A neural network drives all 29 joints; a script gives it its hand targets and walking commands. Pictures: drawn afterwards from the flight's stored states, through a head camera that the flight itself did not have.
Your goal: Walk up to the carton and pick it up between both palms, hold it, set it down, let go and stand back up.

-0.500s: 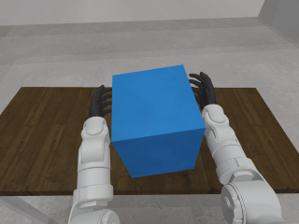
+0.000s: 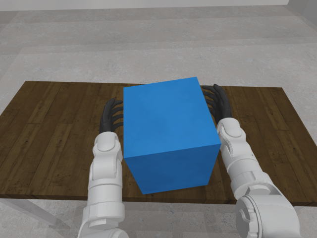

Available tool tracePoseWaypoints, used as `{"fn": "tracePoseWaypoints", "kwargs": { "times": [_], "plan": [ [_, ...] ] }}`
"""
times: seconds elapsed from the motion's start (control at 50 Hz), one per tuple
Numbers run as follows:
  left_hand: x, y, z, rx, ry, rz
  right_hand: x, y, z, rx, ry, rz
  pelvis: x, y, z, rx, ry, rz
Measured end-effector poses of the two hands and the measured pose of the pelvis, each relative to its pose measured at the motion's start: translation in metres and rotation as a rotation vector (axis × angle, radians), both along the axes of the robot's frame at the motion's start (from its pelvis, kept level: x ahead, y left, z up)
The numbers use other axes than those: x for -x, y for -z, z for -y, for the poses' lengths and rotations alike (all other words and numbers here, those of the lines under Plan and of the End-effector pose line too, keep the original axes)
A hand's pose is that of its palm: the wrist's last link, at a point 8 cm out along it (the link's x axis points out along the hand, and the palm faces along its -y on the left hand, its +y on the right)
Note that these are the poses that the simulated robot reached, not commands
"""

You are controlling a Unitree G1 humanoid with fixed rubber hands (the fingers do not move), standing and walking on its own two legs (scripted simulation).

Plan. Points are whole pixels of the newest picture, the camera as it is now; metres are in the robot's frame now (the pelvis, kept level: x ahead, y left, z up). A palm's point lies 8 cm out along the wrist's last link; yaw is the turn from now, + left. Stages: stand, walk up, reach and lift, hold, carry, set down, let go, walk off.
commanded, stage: set down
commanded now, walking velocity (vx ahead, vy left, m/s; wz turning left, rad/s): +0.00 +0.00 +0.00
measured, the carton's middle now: (168, 139) +0.39 +0.00 +0.01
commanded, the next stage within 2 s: none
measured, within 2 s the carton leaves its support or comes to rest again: rests again in 1.60 s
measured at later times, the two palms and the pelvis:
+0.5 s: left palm (110, 131) +0.36 +0.15 +0.07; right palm (221, 116) +0.41 -0.14 +0.09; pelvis +0.00 +0.00 +0.00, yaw +0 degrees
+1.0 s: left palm (112, 131) +0.37 +0.14 +0.07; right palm (222, 117) +0.41 -0.15 +0.08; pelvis +0.00 +0.00 +0.00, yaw +0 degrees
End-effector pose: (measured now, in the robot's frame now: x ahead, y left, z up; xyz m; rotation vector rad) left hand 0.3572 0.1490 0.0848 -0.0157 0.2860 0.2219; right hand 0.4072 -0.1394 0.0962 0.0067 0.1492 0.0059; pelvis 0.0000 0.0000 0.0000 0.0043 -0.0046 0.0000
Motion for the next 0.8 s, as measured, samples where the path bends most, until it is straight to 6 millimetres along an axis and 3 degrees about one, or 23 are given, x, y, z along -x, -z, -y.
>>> {"fn": "tracePoseWaypoints", "kwargs": {
  "times": [0.3,0.8],
  "plan": [
    [-0.007,0.012,0.001,-0.009,-0.001,0.011,-0.007,0.011,0.001,0.013,-0.002,0.01,-0.004,0.0,0.0,0.0,0.0,-0.043],
    [-0.007,0.013,0.005,-0.007,0.003,0.043,-0.004,0.013,0.005,0.01,0.001,0.012,-0.003,0.0,0.0,0.0,0.0,-0.051]
  ]
}}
